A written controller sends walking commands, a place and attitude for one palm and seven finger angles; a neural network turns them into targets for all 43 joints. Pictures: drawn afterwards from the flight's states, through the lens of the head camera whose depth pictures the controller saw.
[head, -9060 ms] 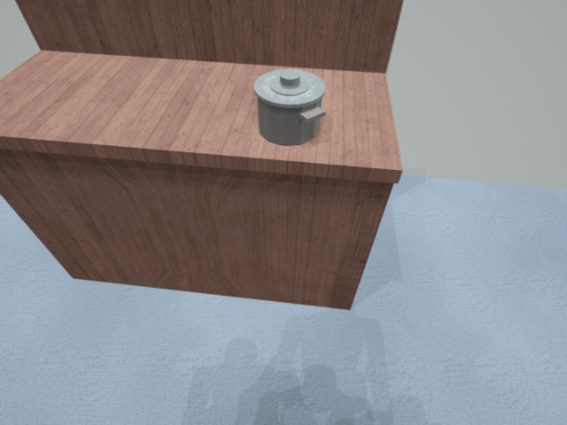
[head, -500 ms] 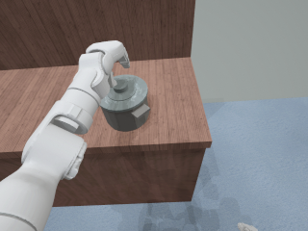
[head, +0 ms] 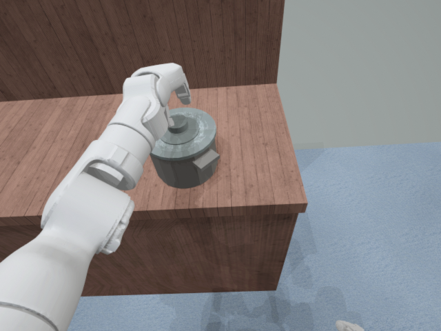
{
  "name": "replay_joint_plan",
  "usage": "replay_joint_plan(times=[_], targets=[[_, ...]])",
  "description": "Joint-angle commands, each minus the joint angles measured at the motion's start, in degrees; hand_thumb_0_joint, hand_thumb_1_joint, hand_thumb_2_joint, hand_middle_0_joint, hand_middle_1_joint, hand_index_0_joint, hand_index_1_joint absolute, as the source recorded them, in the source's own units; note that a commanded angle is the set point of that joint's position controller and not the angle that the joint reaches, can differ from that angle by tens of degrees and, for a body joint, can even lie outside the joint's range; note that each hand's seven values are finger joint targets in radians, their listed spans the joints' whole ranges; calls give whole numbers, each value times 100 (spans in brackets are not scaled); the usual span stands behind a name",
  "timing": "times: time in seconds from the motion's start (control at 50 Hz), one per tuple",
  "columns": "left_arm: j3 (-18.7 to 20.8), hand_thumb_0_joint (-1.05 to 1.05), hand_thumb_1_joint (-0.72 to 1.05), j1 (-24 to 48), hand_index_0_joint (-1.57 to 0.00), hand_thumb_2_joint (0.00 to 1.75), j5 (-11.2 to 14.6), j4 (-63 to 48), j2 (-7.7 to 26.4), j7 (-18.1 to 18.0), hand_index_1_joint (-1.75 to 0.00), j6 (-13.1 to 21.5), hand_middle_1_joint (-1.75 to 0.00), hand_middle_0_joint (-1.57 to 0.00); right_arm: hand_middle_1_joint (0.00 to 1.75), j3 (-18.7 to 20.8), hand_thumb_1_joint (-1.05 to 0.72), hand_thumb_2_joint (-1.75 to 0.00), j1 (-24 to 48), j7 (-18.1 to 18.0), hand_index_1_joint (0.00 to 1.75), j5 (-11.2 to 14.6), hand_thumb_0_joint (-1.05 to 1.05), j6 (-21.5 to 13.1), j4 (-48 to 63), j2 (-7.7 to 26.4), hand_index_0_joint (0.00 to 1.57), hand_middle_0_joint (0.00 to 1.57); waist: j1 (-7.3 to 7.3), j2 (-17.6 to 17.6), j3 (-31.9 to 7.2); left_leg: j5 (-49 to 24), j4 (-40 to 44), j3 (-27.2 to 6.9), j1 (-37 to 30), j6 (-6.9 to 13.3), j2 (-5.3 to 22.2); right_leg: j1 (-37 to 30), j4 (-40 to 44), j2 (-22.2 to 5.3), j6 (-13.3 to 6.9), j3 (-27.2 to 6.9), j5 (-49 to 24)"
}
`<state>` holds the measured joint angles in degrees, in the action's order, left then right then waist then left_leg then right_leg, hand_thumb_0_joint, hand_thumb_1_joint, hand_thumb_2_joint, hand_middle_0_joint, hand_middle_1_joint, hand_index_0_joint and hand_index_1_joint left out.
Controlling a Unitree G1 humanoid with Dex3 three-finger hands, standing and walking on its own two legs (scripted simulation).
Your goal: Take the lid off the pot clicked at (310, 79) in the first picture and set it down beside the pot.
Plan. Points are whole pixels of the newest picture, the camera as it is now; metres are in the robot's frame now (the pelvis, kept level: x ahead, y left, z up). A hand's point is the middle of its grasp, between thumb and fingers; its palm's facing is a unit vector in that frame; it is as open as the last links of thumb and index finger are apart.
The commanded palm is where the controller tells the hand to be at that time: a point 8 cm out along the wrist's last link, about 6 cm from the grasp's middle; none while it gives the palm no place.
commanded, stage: lower the open fingers around the knob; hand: left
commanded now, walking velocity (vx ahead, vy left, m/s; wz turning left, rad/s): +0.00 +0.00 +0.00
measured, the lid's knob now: (177, 123) +0.51 +0.08 +0.11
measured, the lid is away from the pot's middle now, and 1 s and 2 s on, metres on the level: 0.00 0.00 0.00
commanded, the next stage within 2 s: close the fingers and squeeze the knob in 0.66 s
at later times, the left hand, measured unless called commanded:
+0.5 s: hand (168, 124) +0.46 +0.09 +0.15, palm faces -0.34 -0.09 -0.94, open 10.2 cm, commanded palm +0.46 +0.10 +0.19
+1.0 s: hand (170, 126) +0.47 +0.09 +0.13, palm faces -0.37 -0.08 -0.93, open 10.0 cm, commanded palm +0.47 +0.10 +0.19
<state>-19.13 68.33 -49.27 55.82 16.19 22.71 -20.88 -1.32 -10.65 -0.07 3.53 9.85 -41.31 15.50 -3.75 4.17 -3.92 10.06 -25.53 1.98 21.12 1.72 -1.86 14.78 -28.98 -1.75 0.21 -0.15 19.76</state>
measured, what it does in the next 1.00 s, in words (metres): stands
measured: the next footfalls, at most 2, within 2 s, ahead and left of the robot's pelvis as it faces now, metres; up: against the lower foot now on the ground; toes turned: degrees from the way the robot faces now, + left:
none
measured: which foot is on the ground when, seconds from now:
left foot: down 0.00-1.00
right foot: down 0.00-1.00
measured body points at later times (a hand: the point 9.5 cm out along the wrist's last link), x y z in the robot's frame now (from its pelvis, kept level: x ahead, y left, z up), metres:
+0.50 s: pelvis -0.01 +0.00 +0.00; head +0.01 -0.03 +0.45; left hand +0.47 +0.09 +0.20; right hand +0.08 -0.26 -0.14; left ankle +0.03 +0.11 -0.74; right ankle -0.06 -0.12 -0.74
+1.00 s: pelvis +0.00 +0.00 +0.00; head +0.03 -0.03 +0.45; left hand +0.48 +0.09 +0.19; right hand +0.07 -0.26 -0.14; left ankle +0.03 +0.11 -0.74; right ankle -0.06 -0.12 -0.74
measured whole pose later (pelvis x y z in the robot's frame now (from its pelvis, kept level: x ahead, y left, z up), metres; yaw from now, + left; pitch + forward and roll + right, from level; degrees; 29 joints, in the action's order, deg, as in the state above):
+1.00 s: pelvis +0.00 +0.00 +0.00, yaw -1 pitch +7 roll +1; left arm -18.5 65.1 -49.5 59.7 16.5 18.5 -18.1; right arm -0.8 -12.5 -1.7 3.8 9.6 -42.5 15.8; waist -5.3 3.3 -4.2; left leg 10.6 -26.6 2.5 22.9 1.6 -1.0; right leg 16.5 -29.2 -0.9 0.0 -0.8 19.5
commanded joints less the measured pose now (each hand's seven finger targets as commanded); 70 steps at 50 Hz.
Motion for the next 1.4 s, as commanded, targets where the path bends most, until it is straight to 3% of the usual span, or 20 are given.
replay_joint_plan(times=[0.0,0.02,0.1,0.14,0.22,0.4,0.46,0.52,0.56,0.62,0.68,0.74,0.76,0.82,0.86,0.98,1.04,1.26,1.32,1.38], targets=[[162,0,-34,2870,-85,156,-81,-949,867,-119,-8,66,-8,-85,30,221,-90,-90,308,-47,30,-10,0,-207,740,708,20,20,-50,-987,-1947,-1676,-158,-144,-1932,296,-259,337,298,357,-149,180,-2771],[66,0,-34,2921,-85,156,-39,-1038,721,-106,-8,124,-8,-85,30,253,-90,-90,230,-45,30,-26,0,-211,741,705,20,20,-88,-950,-1952,-1718,-157,-176,-1997,301,-237,389,324,347,-168,205,-2694],[522,0,-34,3025,-85,156,-120,-1208,1339,-292,-8,273,-8,-85,30,237,-90,-90,188,-97,30,-43,0,-272,731,713,20,20,-4,-913,-2234,-1675,-152,-166,-2080,309,-232,224,309,361,-161,140,-2696],[323,0,-34,2872,-85,156,-164,-871,1120,-388,-8,243,-8,-85,30,232,-90,-90,167,-94,30,-18,0,-250,686,715,20,20,-53,-971,-1859,-1430,-95,-151,-1845,300,-221,370,359,379,-172,175,-2485],[248,0,-34,3115,-85,156,-103,-1291,968,-506,-8,288,-8,-85,30,277,-90,-90,161,-87,30,-30,0,-317,737,688,20,20,-52,-679,-2303,-1533,-137,-170,-2135,286,-195,323,319,361,-187,162,-2469],[467,0,-34,2536,-85,156,-171,-584,1250,-571,-8,140,-8,-85,30,244,-90,-90,136,-138,30,-9,0,-207,588,779,20,20,-45,-908,-1898,-1292,-119,-98,-1713,280,-200,385,342,387,-156,155,-2435],[185,0,-34,2450,-85,156,-206,-392,916,-548,-8,117,-8,-85,30,244,-90,-90,136,-136,30,12,0,-132,565,781,20,20,-144,-830,-1692,-1181,-132,-103,-1631,254,-178,596,351,406,-161,185,-2253],[523,0,-34,2737,-85,156,-213,-713,1352,-587,-8,199,-8,-85,30,248,-90,-90,127,-163,30,-33,0,-148,635,785,20,20,-62,-726,-2181,-1286,-154,-152,-1771,264,-174,333,309,377,-185,148,-2332],[328,0,-34,2723,-85,156,-209,-599,1114,-581,-8,203,-8,-85,30,248,-90,-90,110,-177,30,-15,0,-156,617,745,20,20,-130,-769,-2099,-1294,-179,-137,-1782,281,-187,430,318,402,-166,158,-2366],[538,0,-34,2620,-85,156,-202,-442,1368,-590,-8,211,-8,-85,30,271,-90,-90,35,-207,30,-22,0,-165,585,792,20,20,-121,-973,-2107,-1339,-209,-110,-1669,305,-180,318,344,391,-155,118,-2499],[188,0,-34,2799,-85,156,-186,-536,936,-601,-8,218,-8,-85,30,269,-90,-90,65,-195,30,4,0,-175,561,755,20,20,-195,-693,-2043,-1427,-228,-125,-1880,289,-169,609,317,422,-165,152,-2415],[312,0,-34,2726,-85,156,-158,-554,1071,-583,-8,262,-8,-85,30,275,-90,-90,65,-188,30,-16,0,-191,582,783,20,20,-172,-704,-2102,-1455,-233,-118,-1875,295,-173,537,305,410,-168,135,-2488],[244,0,-13,2808,-54,104,-147,-619,978,-592,-63,264,-63,-54,30,280,-90,-90,25,-182,30,-9,0,-185,552,772,20,20,-190,-710,-2147,-1504,-236,-143,-1900,288,-160,553,286,419,-165,161,-2479],[526,0,-10,2878,-54,105,-144,-742,1314,-638,-69,322,-69,-54,30,302,-90,-90,-20,-184,30,-41,0,-227,551,783,20,20,-130,-774,-2299,-1555,-259,-157,-1934,305,-159,405,300,410,-176,132,-2537],[322,0,-8,2674,-54,105,-140,-542,1063,-627,-73,271,-73,-54,30,283,-90,-90,1,-179,30,-7,0,-210,530,773,20,20,-159,-881,-2136,-1556,-251,-119,-1830,309,-168,468,287,418,-158,153,-2610],[331,0,-3,2803,-55,104,-141,-338,1180,-631,-82,191,-82,-55,30,263,-90,-90,-4,-228,30,20,0,-185,462,817,20,20,-225,-1005,-1854,-1240,-196,-82,-1564,318,-191,516,337,425,-137,139,-2478],[321,0,1,2930,-55,103,-169,-661,1147,-598,-86,282,-86,-55,30,290,-90,-90,-8,-202,30,-20,0,-233,510,794,20,20,-205,-615,-2291,-1582,-289,-104,-1936,311,-177,473,268,398,-163,120,-2679],[377,0,13,2781,-60,98,-113,-620,1205,-548,-97,266,-97,-60,30,303,-90,-90,10,-174,30,8,0,-159,516,815,20,20,-205,-806,-2160,-1739,-342,-94,-1823,318,-178,448,251,412,-152,130,-2856],[412,0,17,2814,-62,95,-115,-1011,1208,-533,-99,357,-99,-62,30,337,-90,-90,-13,-142,30,-25,0,-200,584,781,20,20,-142,-606,-2568,-2187,-422,-140,-2102,318,-155,307,204,383,-168,125,-3066],[424,0,21,2506,-64,93,-141,-669,1222,-545,-100,277,-100,-64,30,304,-90,-90,39,-122,30,15,0,-126,547,799,20,20,-141,-822,-2200,-2000,-389,-132,-1883,303,-150,421,209,417,-156,161,-2919]])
